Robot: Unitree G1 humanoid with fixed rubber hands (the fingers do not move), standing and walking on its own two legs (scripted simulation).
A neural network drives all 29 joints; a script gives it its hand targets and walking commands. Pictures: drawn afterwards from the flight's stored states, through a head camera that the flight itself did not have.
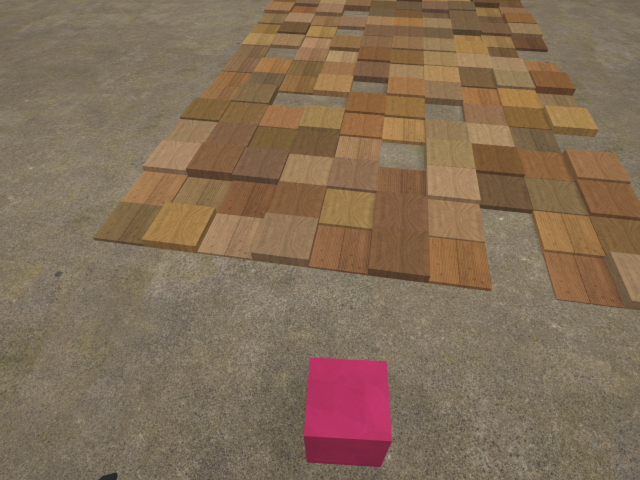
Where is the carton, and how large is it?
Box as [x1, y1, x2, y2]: [304, 357, 391, 466]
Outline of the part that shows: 310,357 304,426 304,442 307,461 380,466 391,441 386,361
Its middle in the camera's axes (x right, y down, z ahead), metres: +0.07 +0.49 +1.09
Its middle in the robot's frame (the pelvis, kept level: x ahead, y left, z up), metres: +0.43 -0.04 -0.66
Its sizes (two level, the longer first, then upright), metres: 0.210 0.200 0.250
